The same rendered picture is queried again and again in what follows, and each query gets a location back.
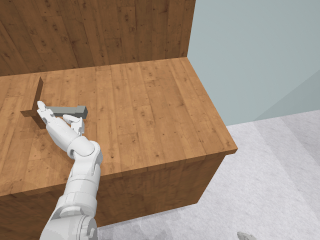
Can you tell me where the robot left upper arm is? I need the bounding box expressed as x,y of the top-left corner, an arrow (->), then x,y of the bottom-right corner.
40,214 -> 98,240

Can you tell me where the left robot hand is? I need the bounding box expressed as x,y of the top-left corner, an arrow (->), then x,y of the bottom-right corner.
37,101 -> 85,152

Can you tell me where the robot left forearm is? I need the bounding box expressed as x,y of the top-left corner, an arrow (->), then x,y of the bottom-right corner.
39,136 -> 103,240

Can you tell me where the counter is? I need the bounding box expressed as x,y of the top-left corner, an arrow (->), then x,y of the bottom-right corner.
0,0 -> 238,240

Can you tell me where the tap lever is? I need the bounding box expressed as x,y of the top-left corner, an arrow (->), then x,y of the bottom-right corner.
47,105 -> 88,119

